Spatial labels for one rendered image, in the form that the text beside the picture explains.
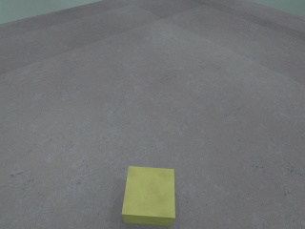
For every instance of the carton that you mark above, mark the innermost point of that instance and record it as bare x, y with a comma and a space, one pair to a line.
149, 196

